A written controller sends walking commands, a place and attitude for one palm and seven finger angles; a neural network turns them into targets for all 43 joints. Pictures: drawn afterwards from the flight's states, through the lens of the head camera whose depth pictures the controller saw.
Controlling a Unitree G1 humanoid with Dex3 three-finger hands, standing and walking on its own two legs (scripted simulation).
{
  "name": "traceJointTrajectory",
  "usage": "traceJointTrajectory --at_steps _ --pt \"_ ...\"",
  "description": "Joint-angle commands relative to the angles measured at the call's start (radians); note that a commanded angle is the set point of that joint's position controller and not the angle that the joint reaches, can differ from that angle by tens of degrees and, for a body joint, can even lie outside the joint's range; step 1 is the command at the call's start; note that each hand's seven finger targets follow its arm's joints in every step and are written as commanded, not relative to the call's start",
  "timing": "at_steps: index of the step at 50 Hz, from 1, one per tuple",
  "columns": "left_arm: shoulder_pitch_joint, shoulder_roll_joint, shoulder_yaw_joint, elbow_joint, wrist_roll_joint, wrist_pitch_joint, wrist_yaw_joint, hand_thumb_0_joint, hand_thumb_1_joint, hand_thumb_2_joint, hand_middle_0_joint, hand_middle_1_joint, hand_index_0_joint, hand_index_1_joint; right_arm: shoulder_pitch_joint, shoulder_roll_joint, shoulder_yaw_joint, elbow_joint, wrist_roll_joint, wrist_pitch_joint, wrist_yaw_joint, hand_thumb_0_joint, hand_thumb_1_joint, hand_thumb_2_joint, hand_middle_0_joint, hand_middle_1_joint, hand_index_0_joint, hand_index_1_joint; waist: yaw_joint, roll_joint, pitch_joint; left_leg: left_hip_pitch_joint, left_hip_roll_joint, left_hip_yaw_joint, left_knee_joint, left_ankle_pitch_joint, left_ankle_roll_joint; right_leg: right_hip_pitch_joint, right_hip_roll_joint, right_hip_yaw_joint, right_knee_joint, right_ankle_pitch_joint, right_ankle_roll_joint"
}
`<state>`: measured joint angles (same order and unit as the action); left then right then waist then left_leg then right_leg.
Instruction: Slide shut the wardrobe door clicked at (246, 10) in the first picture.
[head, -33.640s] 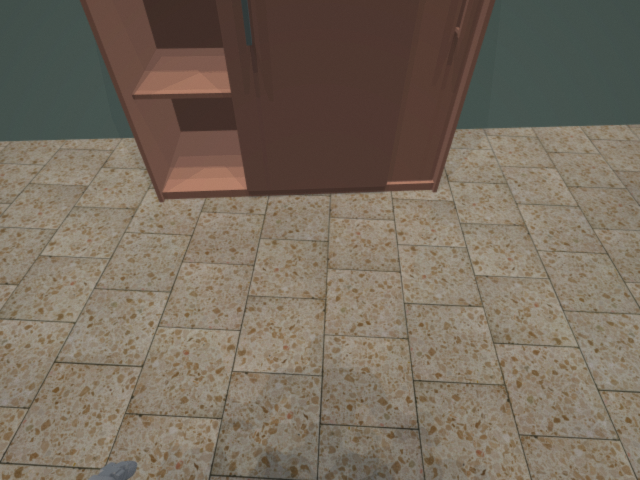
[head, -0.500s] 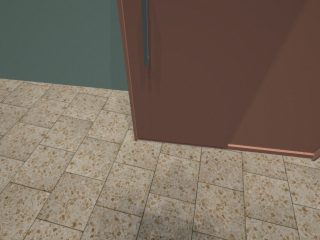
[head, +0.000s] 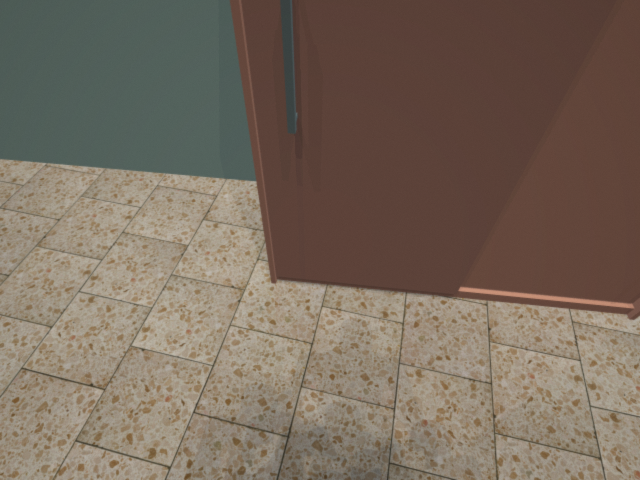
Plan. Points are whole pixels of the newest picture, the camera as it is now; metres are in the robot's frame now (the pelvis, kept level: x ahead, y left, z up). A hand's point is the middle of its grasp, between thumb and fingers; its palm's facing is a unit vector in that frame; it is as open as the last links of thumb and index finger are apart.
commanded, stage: look to check the result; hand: right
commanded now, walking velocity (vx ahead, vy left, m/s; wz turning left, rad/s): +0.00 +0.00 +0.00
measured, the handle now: (290, 52) +0.84 +0.12 +0.12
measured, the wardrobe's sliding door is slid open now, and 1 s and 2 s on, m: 0.00 0.00 0.00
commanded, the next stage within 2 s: stand and wait in 0.38 s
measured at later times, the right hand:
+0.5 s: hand out of the picture +0.11 -0.22 -0.15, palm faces +0.00 +0.94 -0.33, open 7.4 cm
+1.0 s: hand out of the picture +0.10 -0.20 -0.15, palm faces -0.01 +0.94 -0.33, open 7.4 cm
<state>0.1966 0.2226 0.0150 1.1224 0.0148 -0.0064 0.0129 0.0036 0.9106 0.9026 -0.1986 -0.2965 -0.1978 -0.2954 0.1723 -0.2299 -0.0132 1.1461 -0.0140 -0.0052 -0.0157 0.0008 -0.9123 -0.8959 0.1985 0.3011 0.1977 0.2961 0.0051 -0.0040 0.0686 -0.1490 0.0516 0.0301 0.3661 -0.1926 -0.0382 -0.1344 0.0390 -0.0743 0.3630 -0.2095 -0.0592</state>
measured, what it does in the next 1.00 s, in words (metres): stands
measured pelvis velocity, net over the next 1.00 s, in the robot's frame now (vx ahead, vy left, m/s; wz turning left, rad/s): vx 0.02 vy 0.04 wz -0.01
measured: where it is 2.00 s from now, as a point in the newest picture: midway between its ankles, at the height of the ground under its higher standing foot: outside the picture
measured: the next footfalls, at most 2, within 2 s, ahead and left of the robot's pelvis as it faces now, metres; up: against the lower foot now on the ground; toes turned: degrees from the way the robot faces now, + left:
none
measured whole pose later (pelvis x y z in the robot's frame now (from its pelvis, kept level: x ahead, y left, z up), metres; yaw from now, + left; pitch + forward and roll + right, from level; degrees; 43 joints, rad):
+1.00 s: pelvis +0.02 +0.04 +0.00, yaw -1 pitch -1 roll +0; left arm 0.10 0.33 0.01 1.12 0.01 0.00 0.00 0.00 0.91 0.90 -0.20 -0.30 -0.20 -0.30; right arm 0.08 -0.32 -0.01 1.13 -0.01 -0.02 0.00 0.00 -0.91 -0.90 0.20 0.30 0.20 0.30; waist 0.01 -0.02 0.06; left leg -0.07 0.00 0.06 0.28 -0.19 0.01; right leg -0.06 -0.01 -0.04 0.28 -0.19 0.00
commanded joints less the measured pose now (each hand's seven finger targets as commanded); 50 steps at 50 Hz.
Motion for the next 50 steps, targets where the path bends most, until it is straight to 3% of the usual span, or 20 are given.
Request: traceJointTrajectory --at_steps 1,12,13,21,23,27,31,50 --pt "-0.013 0.179 0.023 -0.044 0.000 -0.015 0.011 0.000 0.900 0.900 -0.200 -0.300 -0.200 -0.300 -0.017 -0.167 -0.026 -0.044 0.002 -0.019 -0.010 0.000 -0.900 -0.900 0.200 0.300 0.200 0.300 0.004 -0.006 -0.047 0.013 0.070 -0.067 -0.050 0.099 0.045 0.012 -0.163 0.146 -0.096 0.167 0.030" --pt "-0.091 0.251 0.027 -0.050 -0.001 -0.018 0.004 0.000 0.900 0.900 -0.200 -0.300 -0.200 -0.300 -0.089 -0.241 -0.031 -0.062 0.003 -0.028 -0.005 0.000 -0.900 -0.900 0.200 0.300 0.200 0.300 0.006 -0.007 -0.090 0.056 0.089 -0.070 -0.071 0.178 0.050 0.050 -0.171 0.147 -0.100 0.237 0.038" --pt "-0.091 0.255 0.028 -0.053 -0.002 -0.018 0.003 0.000 0.900 0.900 -0.200 -0.300 -0.200 -0.300 -0.086 -0.248 -0.033 -0.065 0.002 -0.031 -0.005 0.000 -0.900 -0.900 0.200 0.300 0.200 0.300 0.004 0.014 -0.111 0.066 0.089 -0.070 -0.069 0.203 0.052 0.060 -0.171 0.149 -0.092 0.260 0.036" --pt "-0.131 0.289 0.027 -0.060 -0.002 -0.019 0.002 0.000 0.900 0.900 -0.200 -0.300 -0.200 -0.300 -0.123 -0.278 -0.033 -0.074 0.003 -0.034 -0.003 0.000 -0.900 -0.900 0.200 0.300 0.200 0.300 0.007 -0.009 -0.118 0.085 0.098 -0.073 -0.081 0.249 0.054 0.078 -0.177 0.144 -0.098 0.295 0.045" --pt "-0.133 0.294 0.027 -0.064 -0.003 -0.018 0.001 0.000 0.900 0.900 -0.200 -0.300 -0.200 -0.300 -0.125 -0.284 -0.035 -0.078 0.003 -0.036 -0.002 0.000 -0.900 -0.900 0.200 0.300 0.200 0.300 0.007 0.013 -0.124 0.089 0.096 -0.071 -0.082 0.271 0.055 0.084 -0.179 0.144 -0.094 0.305 0.045" --pt "-0.148 0.303 0.025 -0.064 -0.002 -0.017 0.000 0.000 0.900 0.900 -0.200 -0.300 -0.200 -0.300 -0.140 -0.290 -0.032 -0.079 0.004 -0.034 0.000 0.000 -0.900 -0.900 0.200 0.300 0.200 0.300 0.008 -0.006 -0.098 0.083 0.098 -0.080 -0.097 0.243 0.057 0.074 -0.177 0.143 -0.108 0.266 0.048" --pt "-0.147 0.308 0.024 -0.065 -0.001 -0.017 0.001 0.000 0.900 0.900 -0.200 -0.300 -0.200 -0.300 -0.141 -0.293 -0.032 -0.079 0.004 -0.036 0.001 0.000 -0.900 -0.900 0.200 0.300 0.200 0.300 0.009 0.002 -0.126 0.097 0.099 -0.079 -0.097 0.266 0.059 0.090 -0.179 0.143 -0.104 0.278 0.048" --pt "-0.121 0.300 0.024 -0.056 -0.002 -0.015 0.006 0.000 0.900 0.900 -0.200 -0.300 -0.200 -0.300 -0.131 -0.290 -0.035 -0.076 0.006 -0.037 -0.003 0.000 -0.900 -0.900 0.200 0.300 0.200 0.300 0.009 -0.004 -0.116 0.113 0.098 -0.086 -0.107 0.303 0.065 0.088 -0.184 0.130 -0.102 0.268 0.054"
